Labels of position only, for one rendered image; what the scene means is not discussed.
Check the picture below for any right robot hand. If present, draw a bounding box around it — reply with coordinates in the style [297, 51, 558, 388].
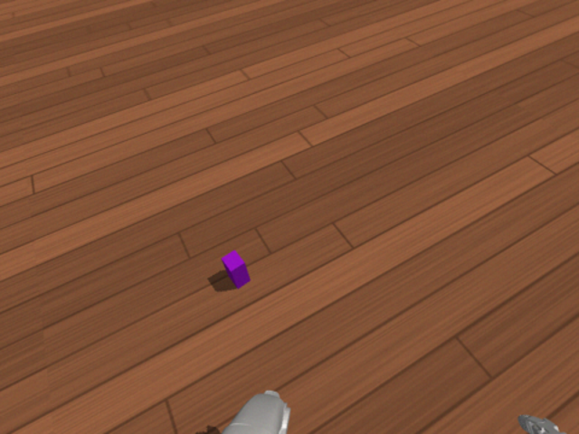
[517, 415, 566, 434]

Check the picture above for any carton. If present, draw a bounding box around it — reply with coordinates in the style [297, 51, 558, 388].
[222, 250, 251, 288]

